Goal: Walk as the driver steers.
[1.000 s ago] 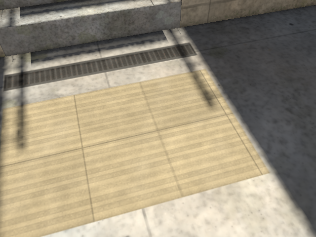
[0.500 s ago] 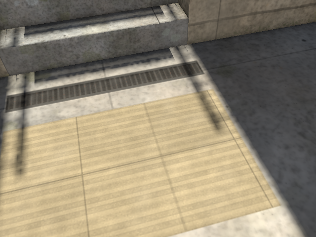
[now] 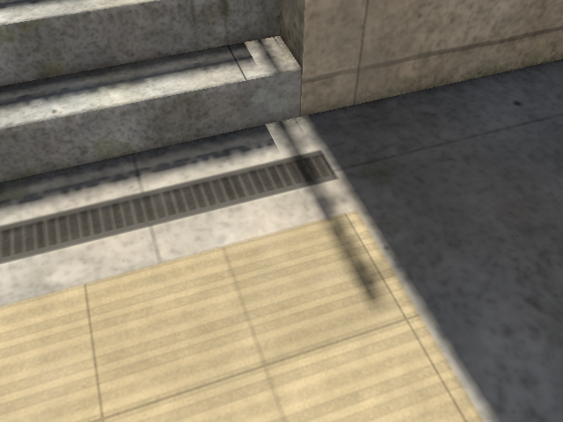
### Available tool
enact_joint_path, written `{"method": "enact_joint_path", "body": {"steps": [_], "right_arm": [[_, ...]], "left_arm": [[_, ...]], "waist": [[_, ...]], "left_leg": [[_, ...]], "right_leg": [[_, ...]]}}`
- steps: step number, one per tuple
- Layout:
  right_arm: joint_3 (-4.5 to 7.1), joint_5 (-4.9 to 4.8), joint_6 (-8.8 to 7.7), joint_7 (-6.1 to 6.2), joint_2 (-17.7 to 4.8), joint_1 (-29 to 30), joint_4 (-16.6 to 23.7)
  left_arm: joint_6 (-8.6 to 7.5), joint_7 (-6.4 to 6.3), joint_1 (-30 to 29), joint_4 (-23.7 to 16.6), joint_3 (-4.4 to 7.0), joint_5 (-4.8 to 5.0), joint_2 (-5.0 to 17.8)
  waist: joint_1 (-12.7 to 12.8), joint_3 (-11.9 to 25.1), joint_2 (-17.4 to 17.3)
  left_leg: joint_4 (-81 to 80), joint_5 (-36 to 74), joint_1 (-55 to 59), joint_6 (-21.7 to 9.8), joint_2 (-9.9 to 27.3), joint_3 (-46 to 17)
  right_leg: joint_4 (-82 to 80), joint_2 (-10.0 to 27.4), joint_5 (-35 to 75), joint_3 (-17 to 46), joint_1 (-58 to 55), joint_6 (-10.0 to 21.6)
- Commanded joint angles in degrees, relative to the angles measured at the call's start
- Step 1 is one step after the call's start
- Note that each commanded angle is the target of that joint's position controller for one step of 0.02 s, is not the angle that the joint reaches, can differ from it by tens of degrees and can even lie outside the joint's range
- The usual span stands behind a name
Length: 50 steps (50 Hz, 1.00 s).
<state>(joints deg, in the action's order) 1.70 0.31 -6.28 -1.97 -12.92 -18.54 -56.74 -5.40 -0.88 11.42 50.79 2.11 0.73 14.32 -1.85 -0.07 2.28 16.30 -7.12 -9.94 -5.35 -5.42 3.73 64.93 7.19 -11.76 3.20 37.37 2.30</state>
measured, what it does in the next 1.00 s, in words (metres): walks ahead, turning left: right foot, then left foot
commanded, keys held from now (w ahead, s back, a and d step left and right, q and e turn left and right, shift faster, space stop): w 0.30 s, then w+q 0.70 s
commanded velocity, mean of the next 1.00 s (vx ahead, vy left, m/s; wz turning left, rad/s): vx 0.50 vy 0.00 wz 0.28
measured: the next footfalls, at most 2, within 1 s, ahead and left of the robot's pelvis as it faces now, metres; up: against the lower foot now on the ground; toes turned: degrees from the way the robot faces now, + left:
right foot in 0.30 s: +0.33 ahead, -0.17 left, +0.00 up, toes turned -2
left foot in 0.88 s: +0.60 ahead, +0.10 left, +0.00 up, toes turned +19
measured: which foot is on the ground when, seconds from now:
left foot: down 0.00-0.32, up 0.34-0.86, down 0.88-1.00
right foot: up 0.00-0.28, down 0.30-0.88, up 0.90-1.00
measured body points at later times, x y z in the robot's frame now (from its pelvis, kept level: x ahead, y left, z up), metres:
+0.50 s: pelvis +0.27 -0.08 +0.00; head +0.29 -0.10 +0.45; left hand +0.32 +0.18 -0.12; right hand +0.36 -0.35 -0.14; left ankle +0.27 +0.09 -0.65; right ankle +0.29 -0.17 -0.74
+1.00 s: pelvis +0.53 +0.01 -0.01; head +0.57 +0.03 +0.43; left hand +0.54 +0.30 -0.14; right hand +0.74 -0.20 -0.13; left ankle +0.57 +0.09 -0.74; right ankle +0.47 -0.17 -0.63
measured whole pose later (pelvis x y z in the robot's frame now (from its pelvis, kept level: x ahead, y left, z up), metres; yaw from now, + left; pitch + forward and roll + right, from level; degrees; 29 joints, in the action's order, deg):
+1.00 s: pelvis +0.53 +0.01 -0.01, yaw +21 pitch +2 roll +0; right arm 4.9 -0.8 -3.4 -1.9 -15.1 -11.3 -44.9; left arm -7.6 -0.3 12.0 49.3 3.0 1.1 15.2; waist -0.3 -2.8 0.5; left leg 29.6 -9.9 -21.2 -6.4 -5.8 1.3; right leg 72.4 3.0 -22.1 1.4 23.3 0.5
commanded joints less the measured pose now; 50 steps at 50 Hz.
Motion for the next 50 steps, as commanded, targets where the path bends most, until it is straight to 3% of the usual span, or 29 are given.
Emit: {"method": "enact_joint_path", "body": {"steps": [1, 5, 10, 12, 13, 14, 15, 16, 17, 18, 19, 20, 22, 24, 26, 32, 35, 38, 41, 42, 43, 44, 45, 46, 47, 48, 49, 50], "right_arm": [[1.24, -0.11, -0.95, 1.13, -7.6, 2.3, 3.2], [1.51, -1.00, -0.22, 1.94, -9.2, -2.2, 2.2], [1.80, -1.48, 0.96, 2.05, -9.7, -6.5, 0.3], [2.15, -1.53, 1.55, 2.20, -10.4, -6.0, 0.2], [2.27, -1.51, 1.86, 2.23, -10.8, -4.9, 0.4], [2.03, -1.31, 2.17, 2.23, -10.4, -3.8, 0.7], [1.17, -0.56, 2.19, 2.20, -8.3, -3.1, 1.7], [-0.79, -0.43, 1.14, 1.73, -2.0, -8.6, 2.7], [-0.98, -1.37, -0.35, 1.53, -2.2, -9.4, 1.9], [0.81, -3.15, -1.02, 1.46, -8.5, -4.6, 3.0], [1.12, -3.46, -0.98, 1.73, -9.2, -0.9, 4.2], [1.37, -2.72, -0.43, 2.20, -8.4, 0.9, 4.3], [1.83, -2.24, 1.49, 2.41, -6.1, -1.2, 3.7], [1.89, -2.39, 2.71, 2.34, -4.2, -2.1, 3.5], [2.27, -2.17, 3.17, 2.44, -4.3, 0.5, 4.8], [2.16, -1.37, 2.88, 1.02, -3.1, 10.9, 9.1], [1.67, -1.29, 2.84, -0.08, -2.1, 16.5, 12.1], [1.56, -1.58, 2.85, -1.27, -2.0, 19.9, 15.0], [2.77, -1.77, 3.12, -1.94, -4.3, 16.6, 16.3], [3.83, -1.97, 3.23, -1.92, -6.2, 11.3, 15.5], [5.61, -2.04, 3.26, -1.42, -9.4, 2.5, 13.4], [7.69, -1.79, 3.74, 0.00, -14.8, -6.0, 11.5], [8.22, -1.78, 3.43, 0.57, -20.1, -2.9, 13.4], [6.80, -0.74, 3.05, 0.46, -15.9, -6.1, 13.4], [5.92, -0.44, 2.43, 0.55, -12.0, -4.3, 13.2], [5.19, -1.09, 1.93, 0.29, -9.4, 0.6, 13.9], [4.46, -1.34, 1.75, 0.30, -7.3, 4.6, 15.0], [4.01, -1.10, 1.79, 0.51, -6.5, 6.6, 16.0]], "left_arm": [[0.29, -0.37, 1.9, -2.4, 0.69, -0.69, 2.5], [-0.32, 0.29, -7.2, -4.8, 0.34, -0.20, 1.7], [-0.86, 2.01, -14.4, -7.6, 0.14, 0.58, 2.4], [-1.38, 2.62, -13.2, -8.0, 0.51, 0.59, 3.6], [-1.61, 2.72, -10.3, -7.4, 1.02, 0.54, 4.6], [-1.75, 2.58, -3.6, -5.4, 2.15, 0.41, 6.5], [-1.89, 2.15, 7.8, -2.3, 3.75, 0.17, 10.3], [-1.51, 1.92, 16.3, -0.9, 5.39, -0.92, 16.6], [-1.35, 2.06, 18.0, -0.5, 4.41, -0.92, 13.2], [-1.58, 2.03, 13.6, -1.1, 3.14, -0.75, 9.2], [-1.60, 2.04, 7.9, -2.4, 2.34, -0.56, 7.0], [-1.71, 2.32, 3.5, -2.8, 1.70, -0.58, 5.0], [-2.15, 2.58, 0.8, -2.1, 1.27, -1.17, 2.9], [-2.48, 2.32, 2.4, -0.6, 1.66, -1.67, 3.8], [-2.51, 1.69, 3.7, 0.4, 2.05, -1.97, 4.9], [-1.72, -0.20, 5.8, 1.5, 2.31, -1.63, 6.6], [-0.81, -0.68, 9.3, 2.8, 2.61, -1.12, 7.3], [0.49, -0.82, 10.5, 3.3, 3.04, -0.56, 8.1], [1.43, -1.28, 7.8, 2.0, 3.73, -0.13, 10.6], [1.82, -1.46, 6.7, 1.6, 3.96, -0.07, 11.5], [2.00, -1.47, 5.2, 1.0, 3.94, 0.27, 11.8], [1.42, -1.36, 5.3, -0.4, 3.47, -0.36, 10.8], [-0.74, -0.15, 10.1, -3.5, 0.86, -1.58, 1.5], [-3.82, 1.07, 4.8, -5.2, 1.46, 0.80, 6.0], [-4.79, 1.41, -0.3, -6.9, 1.86, 2.63, 7.5], [-4.84, 1.06, -0.9, -6.9, 1.80, 1.78, 7.2], [-4.17, 0.48, -0.9, -6.3, 2.42, 0.14, 7.8], [-3.22, 0.43, 0.4, -6.3, 2.82, -0.51, 8.0]], "waist": [[2.7, -3.1, -4.3], [-0.6, -3.1, -4.5], [-2.8, -4.7, -5.4], [-1.4, -3.9, -6.1], [0.6, -2.4, -6.8], [4.2, 1.4, -6.4], [8.7, 9.1, -4.1], [8.7, 18.0, 8.6], [9.0, 22.2, 12.8], [8.4, 14.1, 8.0], [6.3, 8.8, 4.7], [4.6, 5.0, 1.5], [1.6, 1.8, 3.6], [0.7, 0.5, 2.8], [0.8, -0.9, 1.6], [3.3, -3.8, 0.5], [5.4, -5.8, -0.5], [5.8, -6.5, -0.2], [2.0, -2.1, 3.0], [-1.2, 1.1, 4.0], [-6.1, 5.9, 3.1], [-9.3, 10.7, -3.3], [-1.4, 16.0, -17.7], [-5.4, 22.0, -11.9], [-5.2, 14.2, -9.0], [-1.8, 8.1, -2.3], [0.5, 5.9, -1.0], [2.2, 4.2, -1.3]], "left_leg": [[-11.6, 3.8, -5.6, -9.9, 16.2, -12.3], [-10.6, 4.7, -0.8, -7.2, 15.2, -9.4], [-6.5, 3.3, 8.2, -6.4, 18.7, -10.3], [-3.5, 6.0, 10.8, -5.5, 20.1, -11.1], [-0.2, 12.1, 10.9, -4.8, 19.9, -10.7], [7.7, 21.6, 10.0, -3.6, 17.4, -8.5], [22.2, 21.9, 2.9, -1.7, 13.9, -5.4], [46.1, 2.4, -21.7, 2.9, 5.0, -0.7], [56.7, -24.5, -30.8, 2.6, 2.1, -9.6], [61.2, -21.5, -35.3, 1.2, 5.3, -12.8], [59.6, -15.9, -34.5, 0.7, 8.5, -11.3], [56.0, -11.3, -32.2, 1.1, 10.5, -10.6], [51.5, -6.3, -26.1, 1.6, 12.7, -10.6], [51.1, -3.3, -26.2, 2.0, 12.4, -10.5], [48.1, 0.8, -30.1, 2.4, 12.1, -11.7], [30.3, 13.0, -32.4, 2.9, 11.1, -8.0], [25.2, 11.8, -35.2, 2.0, 11.1, -5.4], [22.5, 6.1, -36.1, 0.7, 10.4, -2.2], [21.8, -2.1, -24.4, -2.2, 5.3, 3.5], [21.5, -4.3, -17.0, -3.6, 3.0, 4.6], [16.8, -0.8, -3.8, -5.8, 0.8, 4.1], [13.5, -0.9, 13.4, -9.2, 7.7, -8.7], [7.3, -2.4, 31.9, -21.1, 23.2, -43.2], [0.0, -6.1, 34.4, -22.2, 25.4, -51.8], [0.5, -3.4, 29.2, -18.5, 23.0, -41.9], [0.4, 2.1, 18.9, -15.4, 20.0, -33.5], [-0.1, 6.5, 11.1, -13.4, 17.6, -28.1], [-1.6, 9.0, 5.4, -12.8, 15.9, -25.3]], "right_leg": [[-8.3, 2.4, 8.9, 0.2, 1.5, -1.6], [-24.5, -0.1, 17.5, -2.0, -0.3, -2.0], [-33.0, -1.8, 12.8, -2.5, -0.1, -1.0], [-35.4, -2.7, 8.2, -2.9, -3.1, 0.6], [-36.6, -4.0, 6.6, -4.1, -7.8, 1.6], [-37.9, -5.9, 6.0, -5.6, -16.9, 2.9], [-36.5, -2.5, 7.5, -1.7, -33.0, 5.7], [-38.4, 12.6, 1.6, 21.6, -57.7, 13.9], [-46.9, 17.4, -3.5, 38.3, -60.8, 16.2], [-47.5, 15.8, -4.2, 30.8, -53.7, 12.9], [-48.8, 13.8, -0.5, 21.6, -45.2, 10.7], [-51.4, 11.1, 2.4, 15.2, -37.8, 9.3], [-55.1, 7.4, 6.7, 6.6, -29.8, 7.3], [-56.3, 6.4, 13.6, 1.1, -27.8, 7.5], [-56.9, 6.6, 17.8, -2.2, -28.9, 7.8], [-58.6, 6.6, 18.0, -9.7, -32.8, 6.2], [-57.2, 8.5, 20.2, -11.7, -39.0, 6.1], [-53.4, 10.3, 26.2, -13.5, -44.6, 5.6], [-43.2, 10.0, 52.3, -16.3, -44.8, 4.0], [-35.2, 9.5, 59.2, -16.8, -43.6, 3.4], [-23.3, 7.4, 57.0, -17.6, -39.0, 1.8], [-5.0, 4.1, 36.6, -17.5, -24.4, -0.9], [17.5, -9.5, -18.6, -10.5, 1.2, -4.4], [21.9, -9.0, -19.9, 3.0, 7.9, -2.7], [19.3, -5.8, -15.6, 3.0, 11.5, -0.9], [12.4, -2.9, -10.9, 2.7, 8.9, -0.6], [7.1, -0.9, -8.8, 2.1, 4.4, -1.0], [4.3, 0.0, -7.4, 2.1, 0.6, -1.7]]}}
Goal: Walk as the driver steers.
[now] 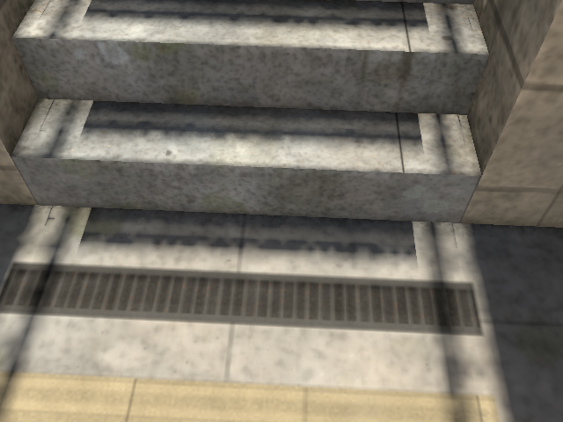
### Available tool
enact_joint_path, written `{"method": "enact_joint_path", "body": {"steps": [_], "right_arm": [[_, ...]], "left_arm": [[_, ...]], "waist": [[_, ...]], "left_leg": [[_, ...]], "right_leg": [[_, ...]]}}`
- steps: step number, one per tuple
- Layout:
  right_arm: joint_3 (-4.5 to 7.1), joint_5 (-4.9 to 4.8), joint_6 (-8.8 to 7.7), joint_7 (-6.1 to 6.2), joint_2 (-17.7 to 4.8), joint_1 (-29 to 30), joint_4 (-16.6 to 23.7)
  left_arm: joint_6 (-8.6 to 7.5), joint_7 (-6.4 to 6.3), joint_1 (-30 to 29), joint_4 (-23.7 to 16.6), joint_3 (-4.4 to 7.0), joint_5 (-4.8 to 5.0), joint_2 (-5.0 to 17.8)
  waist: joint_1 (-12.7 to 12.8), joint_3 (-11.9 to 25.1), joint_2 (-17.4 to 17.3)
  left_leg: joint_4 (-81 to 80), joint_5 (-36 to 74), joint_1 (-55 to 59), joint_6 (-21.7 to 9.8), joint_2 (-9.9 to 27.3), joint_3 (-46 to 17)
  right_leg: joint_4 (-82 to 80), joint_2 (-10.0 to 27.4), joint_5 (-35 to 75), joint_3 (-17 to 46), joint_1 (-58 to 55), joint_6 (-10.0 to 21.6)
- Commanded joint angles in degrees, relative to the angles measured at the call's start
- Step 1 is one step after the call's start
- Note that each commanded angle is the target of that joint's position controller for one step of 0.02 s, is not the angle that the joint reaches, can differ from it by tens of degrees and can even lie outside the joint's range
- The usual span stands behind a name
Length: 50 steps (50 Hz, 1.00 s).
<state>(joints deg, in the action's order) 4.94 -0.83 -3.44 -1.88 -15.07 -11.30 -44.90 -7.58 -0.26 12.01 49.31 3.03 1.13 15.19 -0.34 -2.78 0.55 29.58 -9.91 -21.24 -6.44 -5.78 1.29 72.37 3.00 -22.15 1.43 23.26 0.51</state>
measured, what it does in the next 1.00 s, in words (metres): walks ahead, turning left: right foot, then left foot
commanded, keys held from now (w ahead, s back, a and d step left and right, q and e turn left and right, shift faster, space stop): w+q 0.32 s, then w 0.68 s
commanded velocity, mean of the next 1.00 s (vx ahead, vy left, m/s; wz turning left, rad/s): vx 0.50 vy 0.00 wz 0.32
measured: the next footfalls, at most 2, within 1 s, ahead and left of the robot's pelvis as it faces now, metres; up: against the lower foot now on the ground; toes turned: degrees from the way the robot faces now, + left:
right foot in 0.36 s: +0.39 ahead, -0.12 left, +0.00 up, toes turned +16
left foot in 0.86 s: +0.55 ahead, +0.21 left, +0.00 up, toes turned +18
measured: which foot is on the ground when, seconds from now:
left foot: down 0.00-0.38, up 0.40-0.84, down 0.86-1.00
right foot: up 0.00-0.34, down 0.36-0.86, up 0.88-1.00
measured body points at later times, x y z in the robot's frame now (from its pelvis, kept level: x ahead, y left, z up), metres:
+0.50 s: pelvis +0.28 -0.04 +0.01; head +0.30 -0.03 +0.46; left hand +0.35 +0.26 -0.09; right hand +0.44 -0.28 -0.11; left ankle +0.17 +0.07 -0.64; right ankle +0.35 -0.13 -0.73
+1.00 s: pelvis +0.51 +0.10 +0.01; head +0.53 +0.12 +0.46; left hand +0.50 +0.39 -0.12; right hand +0.73 -0.11 -0.08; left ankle +0.52 +0.20 -0.73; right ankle +0.50 -0.06 -0.65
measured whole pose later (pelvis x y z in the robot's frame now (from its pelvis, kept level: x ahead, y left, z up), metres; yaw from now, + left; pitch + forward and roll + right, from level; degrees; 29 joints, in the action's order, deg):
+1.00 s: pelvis +0.51 +0.10 +0.01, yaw +18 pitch +3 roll +0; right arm 2.7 0.1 -5.0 -1.0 -15.6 -11.6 -40.7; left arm -5.5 0.5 15.7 47.8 2.1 0.6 17.6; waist 0.6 -0.1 1.9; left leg 24.6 -9.2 -18.0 -3.1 -1.9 1.4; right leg 63.9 4.1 -20.1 0.5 27.2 0.5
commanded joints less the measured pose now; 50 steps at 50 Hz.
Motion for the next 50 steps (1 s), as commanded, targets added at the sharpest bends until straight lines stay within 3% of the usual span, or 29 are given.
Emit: {"method": "enact_joint_path", "body": {"steps": [1, 3, 5, 8, 12, 15, 17, 18, 19, 20, 21, 22, 23, 24, 27, 31, 33, 36, 39, 41, 42, 43, 44, 45, 46, 47, 48, 49, 50], "right_arm": [[0.85, 0.08, -1.06, 0.64, -5.0, -0.4, 4.4], [1.33, 0.02, -1.28, 1.31, -7.1, -1.8, 4.4], [1.79, -0.11, -1.18, 2.08, -8.7, -3.8, 4.2], [1.80, -0.55, -0.56, 2.59, -8.6, -6.5, 3.9], [1.71, -0.86, -0.03, 2.67, -8.5, -9.7, 3.2], [1.87, -0.73, 0.44, 3.24, -8.9, -9.5, 3.5], [1.31, -0.41, 0.66, 3.21, -7.3, -7.5, 4.4], [0.22, 0.23, 0.35, 2.90, -4.5, -6.7, 5.3], [-0.83, -0.66, -0.18, 2.88, -1.3, -13.5, 6.0], [-1.05, -1.30, -0.58, 2.82, -3.3, -16.5, 5.4], [-0.08, -1.55, -0.52, 2.66, -7.7, -12.6, 4.9], [-0.02, -0.84, -0.44, 2.64, -8.3, -7.5, 5.9], [-0.06, 0.11, -0.68, 2.46, -7.6, -4.1, 6.9], [0.04, 0.43, -0.73, 2.26, -6.8, -3.3, 7.2], [-0.82, 0.22, -0.52, 1.83, -3.6, -4.1, 7.2], [-1.92, 0.75, -1.07, 1.57, -2.1, 2.5, 9.2], [-2.15, 0.43, -1.34, 1.20, -1.9, 6.3, 9.9], [-2.07, -0.26, -1.48, 0.60, -2.6, 11.1, 11.4], [-1.75, -0.36, -1.99, -0.14, -3.9, 13.2, 12.5], [-0.65, -0.01, -2.40, 0.00, -6.4, 7.9, 11.6], [0.77, 0.39, -2.38, 0.52, -9.1, 0.0, 9.2], [1.95, 1.39, -2.24, 1.25, -13.2, -10.9, 7.2], [2.89, 1.39, -1.90, 1.03, -18.1, -13.9, 6.0], [1.69, 0.70, -1.94, 0.88, -12.6, -14.2, 6.0], [0.88, 0.27, -2.03, 1.20, -10.9, -10.0, 6.5], [0.29, 0.53, -1.94, 1.29, -9.4, -6.2, 7.0], [-0.18, 0.76, -1.90, 1.19, -8.1, -3.1, 7.2], [-0.49, 1.33, -2.12, 1.11, -7.4, -1.5, 6.9], [-0.45, 1.17, -2.46, 1.00, -7.3, -0.7, 6.6]], "left_arm": [[-0.23, -0.19, 0.3, -5.2, 2.07, -1.33, 6.7], [0.80, -0.38, -0.9, -6.4, 1.81, -1.98, 5.2], [1.13, -0.66, -5.6, -8.2, 1.44, -2.22, 4.3], [0.94, -0.26, -12.1, -10.2, 0.77, -1.80, 2.9], [0.26, 0.70, -17.1, -12.8, 0.99, -0.80, 4.3], [-0.85, 1.15, -16.1, -13.3, 1.87, -0.32, 7.0], [-1.45, 1.14, -7.8, -11.3, 2.80, -1.04, 8.2], [-1.66, 0.90, 0.2, -10.2, 3.50, -2.18, 10.4], [-1.15, 0.69, 8.9, -8.5, 4.84, -3.19, 15.0], [-0.59, 1.31, 11.0, -6.8, 4.54, -1.81, 12.8], [-0.24, 1.26, 8.2, -7.6, 3.33, -0.84, 8.3], [0.43, 1.13, 5.0, -8.2, 2.68, -1.03, 6.6], [0.89, 1.16, 2.6, -8.1, 2.21, -1.45, 5.8], [0.89, 1.17, 1.3, -8.0, 1.70, -1.79, 4.9], [0.58, 1.44, 1.6, -6.8, 1.71, -1.20, 5.6], [0.74, 1.01, 3.9, -5.1, 2.42, -0.55, 8.8], [1.15, 0.90, 5.3, -4.4, 2.46, -0.14, 9.5], [1.78, 0.83, 8.7, -2.9, 2.41, 0.36, 10.2], [2.42, 0.66, 9.7, -1.7, 2.61, 0.59, 11.4], [2.77, 0.34, 7.6, -1.9, 2.60, 0.52, 12.1], [2.83, 0.27, 8.2, -1.8, 1.95, 0.18, 10.5], [2.57, 0.13, 8.3, -3.4, 0.46, -1.24, 7.1], [1.34, 0.45, 13.8, -4.8, -1.44, -1.12, 1.5], [0.46, 0.78, 10.7, -3.9, -0.01, 0.13, 7.8], [-0.10, 1.10, 5.7, -5.5, 0.50, 0.86, 10.0], [0.03, 0.92, 3.5, -5.5, 0.35, 0.24, 9.3], [0.47, 0.68, 2.7, -5.6, 0.41, -0.82, 8.6], [1.27, 0.44, 3.4, -5.5, 0.46, -0.88, 8.0], [1.99, 0.32, 4.5, -5.3, 0.20, -0.75, 6.9]], "waist": [[1.7, 6.3, 0.0], [2.0, 5.1, -0.6], [0.7, 3.7, -1.7], [-2.1, 3.2, -4.3], [-4.2, 3.2, -6.1], [-2.7, 3.2, -7.8], [1.6, 7.0, -8.4], [5.2, 13.6, -5.7], [4.8, 22.5, 8.2], [4.3, 22.5, 17.4], [5.0, 14.1, 10.0], [4.8, 8.5, 4.7], [3.6, 4.4, 2.4], [2.0, 2.9, 2.7], [0.5, 2.9, 4.9], [2.1, 3.0, 3.6], [3.4, 2.5, 4.0], [5.2, 1.5, 4.6], [4.6, 0.6, 5.4], [0.3, 3.6, 5.2], [-3.1, 8.6, 3.5], [-7.2, 17.5, -3.6], [-4.1, 22.8, -19.6], [-6.3, 21.2, -13.4], [-5.4, 13.3, -10.6], [-3.7, 10.0, -6.2], [-1.9, 7.2, -4.6], [0.0, 6.2, -5.4], [1.3, 6.0, -5.8]], "left_leg": [[-16.0, 13.3, 13.4, -11.7, 15.6, -22.2], [-17.1, 18.1, 9.1, -12.0, 14.5, -19.2], [-17.3, 18.5, 7.0, -10.8, 12.7, -16.8], [-15.7, 13.3, 6.0, -7.7, 9.8, -14.9], [-12.2, 7.8, 9.7, -6.2, 11.6, -19.8], [-7.6, 6.9, 14.6, -5.1, 13.7, -25.7], [-0.6, 13.4, 14.4, -3.2, 11.1, -24.5], [11.3, 12.6, 9.3, -1.3, 8.5, -20.9], [30.8, -2.2, -9.4, 3.4, 0.7, -13.1], [41.2, -23.6, -20.7, 4.4, 0.8, -12.5], [45.9, -19.7, -24.8, 4.4, 3.9, -13.8], [45.9, -15.1, -24.3, 4.5, 6.1, -11.3], [42.7, -12.1, -23.0, 4.3, 7.6, -10.0], [39.5, -10.0, -20.7, 4.2, 9.5, -9.5], [32.2, -7.4, -17.1, 4.7, 11.2, -6.3], [18.2, 2.8, -16.1, 5.8, 11.8, -4.1], [11.1, 7.9, -13.1, 6.0, 10.6, -2.8], [5.0, 10.0, -11.4, 6.0, 9.3, -2.2], [1.1, 6.0, -9.8, 4.1, 8.5, -1.9], [-2.5, 4.6, -0.2, 2.1, 6.8, -0.2], [-3.4, 4.6, 11.4, 0.3, 6.4, -0.2], [-1.8, 8.0, 28.6, -3.8, 17.2, -12.4], [-8.0, -1.3, 44.3, -12.7, 28.5, -37.2], [-11.4, -9.1, 42.4, -12.3, 27.4, -40.8], [-12.3, -7.0, 35.5, -9.8, 25.4, -32.6], [-13.4, -0.9, 28.1, -8.5, 23.0, -26.5], [-15.2, 4.9, 21.6, -7.9, 21.4, -22.7], [-17.0, 8.4, 16.7, -7.3, 20.2, -19.9], [-18.5, 10.0, 13.9, -7.4, 19.6, -17.8]], "right_leg": [[-5.8, 4.3, 3.8, 3.5, 12.6, -0.7], [-11.5, 3.9, 6.5, 2.1, 11.9, -2.5], [-19.9, 2.6, 13.0, 1.1, 12.5, -3.8], [-33.6, -0.4, 24.0, 0.7, 9.4, -3.7], [-41.7, -2.6, 26.0, 1.7, 7.1, -2.8], [-45.4, -3.0, 18.9, 3.1, 4.9, -1.1], [-48.7, -3.3, 19.8, 1.1, -6.5, 1.6], [-46.7, 3.2, 19.5, 6.4, -20.0, 5.2], [-48.0, 15.4, 11.4, 27.6, -41.9, 14.2], [-54.4, 21.1, 0.2, 44.5, -44.9, 17.3], [-55.6, 19.3, -6.1, 39.4, -38.3, 15.1], [-56.3, 16.7, -2.8, 31.0, -30.7, 13.0], [-58.0, 14.3, 2.7, 25.7, -23.3, 12.5], [-59.5, 12.3, 7.5, 21.7, -18.9, 11.8], [-62.5, 9.7, 17.1, 14.3, -14.5, 12.5], [-64.1, 9.1, 23.9, 7.9, -14.7, 12.2], [-63.9, 7.9, 23.5, 5.0, -14.2, 10.9], [-62.9, 9.2, 21.3, 5.1, -16.8, 10.2], [-60.6, 11.7, 21.8, 6.2, -20.3, 8.9], [-53.4, 10.4, 32.7, 4.1, -20.4, 7.3], [-43.3, 7.4, 38.5, 1.3, -17.6, 5.8], [-25.4, 4.1, 26.5, -1.9, -6.2, 3.2], [-7.2, -4.8, -8.0, -2.4, 16.1, 0.3], [0.1, -1.9, -10.0, 3.7, 23.2, 0.6], [0.0, 0.8, -4.4, 3.0, 26.0, 1.3], [-2.4, 3.1, 0.4, 2.0, 23.2, 1.1], [-5.8, 4.3, 3.1, 1.9, 20.2, 0.3], [-7.5, 5.4, 4.4, 2.4, 16.0, 0.0], [-9.0, 5.5, 5.2, 2.3, 13.6, -0.4]]}}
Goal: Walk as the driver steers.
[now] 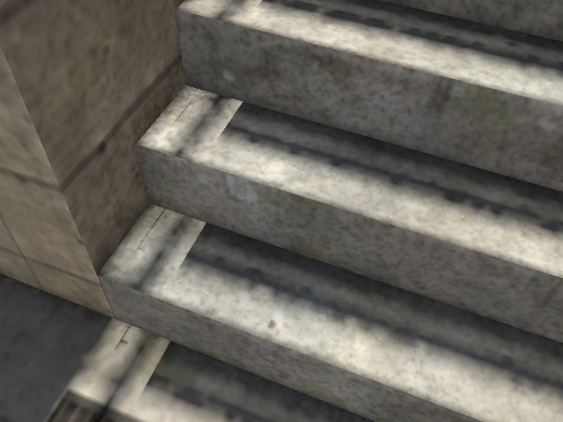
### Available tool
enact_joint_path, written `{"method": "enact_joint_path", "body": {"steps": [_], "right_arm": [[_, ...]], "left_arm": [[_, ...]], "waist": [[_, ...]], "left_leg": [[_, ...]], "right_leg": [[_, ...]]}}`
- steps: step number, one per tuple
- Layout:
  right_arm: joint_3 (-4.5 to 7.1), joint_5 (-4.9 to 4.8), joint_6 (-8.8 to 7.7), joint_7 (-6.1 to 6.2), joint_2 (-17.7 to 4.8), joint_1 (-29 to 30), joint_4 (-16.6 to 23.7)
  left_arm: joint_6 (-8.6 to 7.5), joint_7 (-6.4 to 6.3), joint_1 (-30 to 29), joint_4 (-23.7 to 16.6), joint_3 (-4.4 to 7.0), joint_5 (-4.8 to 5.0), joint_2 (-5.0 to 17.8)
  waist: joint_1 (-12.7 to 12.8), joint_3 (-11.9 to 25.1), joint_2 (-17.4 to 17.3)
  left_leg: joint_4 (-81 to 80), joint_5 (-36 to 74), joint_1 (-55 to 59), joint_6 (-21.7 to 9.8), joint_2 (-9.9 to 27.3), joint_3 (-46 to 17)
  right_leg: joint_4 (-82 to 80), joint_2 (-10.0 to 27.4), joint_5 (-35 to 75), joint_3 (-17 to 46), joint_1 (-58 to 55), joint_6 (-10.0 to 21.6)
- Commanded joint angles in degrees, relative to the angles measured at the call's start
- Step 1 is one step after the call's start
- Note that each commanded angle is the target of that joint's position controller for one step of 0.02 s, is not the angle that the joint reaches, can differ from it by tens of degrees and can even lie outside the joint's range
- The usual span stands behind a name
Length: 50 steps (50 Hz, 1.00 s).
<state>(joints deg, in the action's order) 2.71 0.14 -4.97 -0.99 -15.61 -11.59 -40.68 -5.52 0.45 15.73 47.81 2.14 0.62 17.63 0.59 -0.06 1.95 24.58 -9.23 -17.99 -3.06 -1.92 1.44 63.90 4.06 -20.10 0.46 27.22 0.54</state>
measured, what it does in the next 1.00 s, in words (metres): walks ahead, turning right: right foot, then left foot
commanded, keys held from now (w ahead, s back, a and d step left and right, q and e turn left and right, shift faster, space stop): w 0.08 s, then w+e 0.16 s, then e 0.72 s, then no key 0.04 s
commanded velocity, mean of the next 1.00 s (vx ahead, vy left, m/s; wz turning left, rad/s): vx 0.23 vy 0.00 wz -0.40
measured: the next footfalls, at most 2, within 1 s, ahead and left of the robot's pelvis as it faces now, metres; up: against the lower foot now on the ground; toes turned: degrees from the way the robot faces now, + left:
right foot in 0.34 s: +0.30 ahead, -0.13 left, +0.00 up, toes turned -7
left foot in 0.86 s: +0.34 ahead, +0.07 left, +0.00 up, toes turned -26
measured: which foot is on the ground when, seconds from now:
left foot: down 0.00-0.34, up 0.36-0.84, down 0.86-1.00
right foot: up 0.00-0.32, down 0.34-0.86, up 0.88-1.00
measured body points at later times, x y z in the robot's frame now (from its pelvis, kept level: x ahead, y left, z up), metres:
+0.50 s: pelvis +0.21 -0.05 +0.00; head +0.25 -0.07 +0.44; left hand +0.39 +0.21 -0.10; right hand +0.32 -0.33 -0.12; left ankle +0.19 +0.11 -0.63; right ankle +0.26 -0.13 -0.74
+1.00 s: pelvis +0.27 +0.01 +0.00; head +0.31 +0.03 +0.45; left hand +0.56 +0.18 -0.10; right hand +0.27 -0.29 -0.08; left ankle +0.31 +0.09 -0.74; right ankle +0.17 -0.09 -0.62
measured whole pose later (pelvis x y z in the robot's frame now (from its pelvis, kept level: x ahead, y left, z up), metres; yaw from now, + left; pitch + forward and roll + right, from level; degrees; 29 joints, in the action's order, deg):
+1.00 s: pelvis +0.27 +0.01 +0.00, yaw -28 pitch +1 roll -1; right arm 2.1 2.2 -1.2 1.9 -14.6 -10.9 -38.7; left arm 3.2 -2.4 9.6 33.0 5.0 0.3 18.1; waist -0.9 -1.5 2.9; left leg 28.6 -15.6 -14.5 -3.5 -1.1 2.7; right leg 75.4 -6.2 -28.8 7.2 32.4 -5.4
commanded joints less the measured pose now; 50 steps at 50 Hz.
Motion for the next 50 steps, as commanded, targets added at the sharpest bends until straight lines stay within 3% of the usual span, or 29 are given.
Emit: {"method": "enact_joint_path", "body": {"steps": [1, 4, 7, 9, 12, 13, 15, 16, 17, 18, 19, 20, 21, 22, 23, 25, 26, 30, 33, 36, 39, 42, 43, 44, 45, 46, 47, 49, 50], "right_arm": [[1.96, -0.06, -1.43, 0.03, -7.3, 0.0, 2.0], [2.42, -0.42, -1.64, 0.34, -8.8, -0.7, 0.2], [2.64, 0.52, -1.25, 0.76, -10.4, -1.9, -0.9], [2.83, 0.68, -1.06, 0.84, -11.3, -3.5, -1.7], [2.48, 0.22, 0.22, 0.73, -10.6, -5.6, -3.6], [2.38, 0.17, 0.61, 0.89, -10.9, -4.5, -3.8], [2.19, 0.06, 1.08, 1.74, -11.5, -2.2, -3.1], [2.00, -0.38, 1.61, 2.46, -11.7, 0.0, -2.3], [1.38, -0.20, 1.74, 2.93, -10.8, 0.1, -1.6], [-0.63, 3.11, 0.28, 2.42, -5.4, -2.8, 0.7], [-1.85, 2.62, -1.25, 1.45, -3.5, -9.5, -0.1], [-0.65, 1.84, -1.17, 1.00, -9.5, -6.7, -1.1], [-0.45, 1.14, -0.58, 1.38, -9.9, -2.4, 0.3], [-0.46, 1.85, 0.46, 2.33, -9.8, -0.1, 0.6], [-0.21, 1.32, 1.56, 3.12, -9.4, 1.0, 1.5], [-0.55, 0.91, 2.87, 3.66, -7.1, -0.4, 2.3], [-0.99, 0.82, 2.78, 3.75, -5.1, -0.3, 3.0], [-1.16, 0.75, 4.02, 4.42, -4.3, 1.6, 3.3], [-1.11, 0.32, 5.81, 4.26, -3.4, -1.9, 1.4], [-1.10, -0.03, 5.33, 3.98, -2.9, 2.9, 3.3], [-0.51, -1.06, 3.17, 3.11, -4.6, 6.7, 5.6], [0.39, -1.08, 2.54, 2.88, -5.6, 1.4, 3.5], [0.93, -0.26, 2.26, 2.94, -6.0, 0.2, 2.6], [1.66, 0.85, 2.25, 3.12, -8.7, -0.3, 2.7], [1.95, 3.24, 2.75, 2.85, -11.1, -1.3, 3.4], [1.43, 3.93, 2.73, 2.49, -8.5, 0.1, 5.3], [1.01, 3.39, 2.42, 2.43, -5.7, 2.5, 6.2], [0.77, 1.58, 3.03, 3.07, -4.6, 4.6, 7.4], [1.04, 1.66, 3.43, 3.69, -6.1, 3.7, 7.2]], "left_arm": [[0.53, -0.60, 1.2, -3.8, 0.83, -0.32, 3.6], [1.09, -0.87, -2.9, -5.3, 0.21, -1.20, 2.5], [0.58, -0.17, -9.7, -6.7, -0.67, -1.25, 1.5], [0.11, 0.13, -13.4, -7.6, -0.86, -0.78, 1.8], [1.17, 0.63, -12.6, -7.3, -1.09, 0.29, 2.5], [1.20, 0.83, -13.9, -8.1, -0.94, -0.05, 3.1], [0.82, 1.27, -11.3, -8.8, -0.03, -1.45, 4.7], [0.48, 1.53, -4.2, -7.0, 0.83, -1.93, 5.2], [0.11, 1.34, 3.0, -5.1, 2.22, -2.07, 7.5], [0.77, -0.11, 6.5, -4.5, 3.62, -2.47, 14.8], [0.62, -0.38, 5.8, -7.5, 3.51, -3.94, 16.3], [0.90, -0.28, 3.7, -9.2, 3.86, -3.13, 13.4], [1.46, -0.83, -0.6, -10.4, 3.53, -2.03, 11.4], [2.28, -1.18, -2.8, -11.0, 2.91, -1.34, 9.2], [2.92, -1.51, -3.7, -10.8, 2.28, -0.55, 7.8], [3.44, -1.79, -6.2, -11.7, 2.19, -1.39, 8.3], [3.90, -2.16, -6.9, -12.4, 2.43, -1.42, 8.7], [5.69, -3.82, -4.5, -13.6, 3.05, -0.91, 9.2], [7.04, -3.63, -7.1, -15.5, 2.22, -2.06, 6.4], [8.58, -3.71, -7.1, -16.5, 2.27, -1.92, 6.6], [9.15, -4.25, -3.5, -16.6, 3.02, -1.52, 7.5], [8.78, -4.14, -6.4, -18.1, 3.32, 0.41, 6.2], [8.51, -3.95, -6.7, -18.6, 3.29, 0.76, 5.1], [8.30, -3.55, -3.6, -18.6, 3.14, -0.01, 2.7], [7.84, -3.41, -1.5, -19.5, 3.81, -0.10, 4.3], [7.63, -3.17, 0.3, -18.9, 5.45, -0.77, 9.2], [7.71, -2.95, -2.6, -18.6, 6.15, -0.38, 10.2], [8.26, -3.10, -5.3, -18.3, 5.25, -0.40, 6.8], [8.07, -2.72, -6.7, -18.7, 4.32, -0.55, 3.9]], "waist": [[1.0, 3.0, -7.1], [0.7, 1.5, -5.8], [-1.7, 0.4, -4.8], [-3.4, 0.1, -5.2], [-3.9, 0.4, -7.6], [-3.4, -0.7, -7.3], [-1.2, 2.1, -7.7], [2.6, 5.1, -6.7], [5.9, 7.8, -4.1], [3.4, 10.8, 12.3], [0.8, 21.9, 13.0], [3.8, 21.9, 2.6], [2.6, 15.2, 0.1], [1.6, 10.7, -4.9], [-0.3, 7.4, -4.9], [-3.0, 5.1, 0.2], [-3.3, 5.7, 2.1], [-1.8, 11.5, 4.6], [-2.1, 10.5, 8.6], [0.2, 7.7, 8.6], [2.0, 7.3, 8.3], [-1.0, 5.3, 7.8], [-1.3, 4.8, 4.5], [0.4, 5.1, -8.1], [0.7, 5.3, -20.7], [0.7, 7.2, -15.2], [0.9, 3.9, -8.9], [0.6, 2.6, -4.6], [0.1, 2.5, -4.9]], "left_leg": [[-14.5, 11.8, 8.7, -11.1, 15.3, -15.7], [-16.2, 14.8, 6.9, -11.3, 14.0, -10.6], [-16.3, 15.7, 7.5, -9.2, 12.7, -4.9], [-15.7, 16.7, 9.5, -8.2, 12.9, -2.8], [-13.0, 16.4, 14.5, -7.4, 15.0, -1.8], [-10.5, 24.5, 15.7, -6.5, 15.4, -1.3], [0.1, 48.8, 18.0, -4.1, 14.7, 1.2], [9.6, 54.0, 17.6, -2.4, 12.8, 2.6], [22.4, 45.4, 10.8, 0.7, 9.3, 4.1], [45.7, -8.1, -11.2, 4.9, 3.2, 5.5], [59.5, -28.1, -22.6, 6.5, -3.2, -4.9], [61.9, -23.4, -24.3, 6.4, 0.3, -8.9], [59.5, -18.5, -26.2, 6.4, 2.5, -7.9], [56.4, -15.6, -25.3, 7.2, 4.2, -7.0], [52.1, -15.2, -22.1, 7.4, 4.9, -7.0], [44.4, -13.5, -14.5, 8.2, 2.4, -4.4], [39.1, -12.0, -13.4, 8.9, 1.0, -3.3], [30.9, -5.4, -12.1, 10.9, -0.9, -4.2], [34.2, -8.1, -8.5, 12.0, -1.9, -3.1], [28.7, -9.4, -9.4, 11.4, -1.6, -3.0], [16.9, -13.7, -12.3, 9.1, 0.1, -5.6], [-1.4, -2.5, -1.1, 7.1, 0.5, -3.6], [-5.9, 6.0, 5.7, 6.5, 2.2, -3.9], [-5.1, 25.8, 14.1, 2.6, 12.0, -12.9], [-4.8, 45.1, 14.2, -9.0, 25.7, -25.8], [-5.3, 42.5, 11.0, -15.4, 29.7, -26.3], [-3.4, 33.7, 11.4, -12.8, 24.1, -19.1], [-0.5, 28.5, 12.2, -8.7, 17.4, -12.7], [-1.3, 29.9, 10.6, -9.1, 15.8, -10.4]], "right_leg": [[-2.1, 4.2, 4.1, 2.7, 8.5, -0.9], [-10.2, 3.9, 10.9, 2.0, 9.2, -2.3], [-21.7, 2.2, 19.5, 0.9, 6.6, -1.8], [-26.2, 0.7, 22.9, -0.1, 5.3, -1.3], [-23.2, -0.2, 16.6, -0.9, 4.7, 0.0], [-24.2, -0.7, 13.7, -1.1, 4.9, 0.9], [-26.9, -4.6, 8.9, -4.0, 0.2, 2.2], [-33.0, -7.1, 13.5, -5.5, -7.0, 3.3], [-39.3, -7.9, 24.9, -4.2, -18.1, 4.9], [-35.3, 7.9, 63.8, 15.4, -36.5, 10.9], [-36.3, 20.2, 77.6, 35.1, -45.9, 23.9], [-37.8, 17.5, 67.4, 29.9, -42.5, 23.6], [-39.5, 14.5, 59.0, 23.8, -35.5, 20.9], [-41.3, 12.3, 52.7, 21.2, -28.1, 18.3], [-43.5, 10.8, 46.7, 19.6, -20.6, 17.0], [-45.1, 6.0, 45.6, 14.9, -10.1, 14.8], [-44.7, 4.4, 48.2, 13.2, -9.4, 14.4], [-41.1, 4.7, 45.9, 15.7, -15.0, 10.9], [-40.3, 5.2, 38.7, 19.5, -12.0, 10.3], [-38.7, 5.6, 40.5, 23.6, -15.5, 9.6], [-37.1, 7.7, 41.6, 30.4, -26.9, 10.5], [-36.7, 3.4, 35.0, 30.0, -22.9, 8.4], [-33.7, 0.2, 27.5, 27.6, -17.4, 6.8], [-20.3, -6.2, 3.4, 19.1, -6.8, 3.4], [-0.8, -15.4, -20.0, 9.4, 5.5, -1.8], [16.3, -10.7, -21.3, 7.9, 6.8, -5.4], [18.7, -8.0, -15.9, 8.5, 11.4, -5.9], [20.4, -7.2, -8.5, 8.1, 13.4, -7.7], [20.2, -8.1, -5.5, 6.2, 12.1, -8.4]]}}
Keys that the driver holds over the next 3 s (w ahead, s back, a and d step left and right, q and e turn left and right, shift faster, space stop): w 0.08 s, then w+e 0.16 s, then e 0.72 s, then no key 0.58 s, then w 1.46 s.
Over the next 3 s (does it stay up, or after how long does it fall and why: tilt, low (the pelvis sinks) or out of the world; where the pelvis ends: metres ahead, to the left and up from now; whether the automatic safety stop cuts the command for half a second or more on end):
stays up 0.58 -0.13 0.20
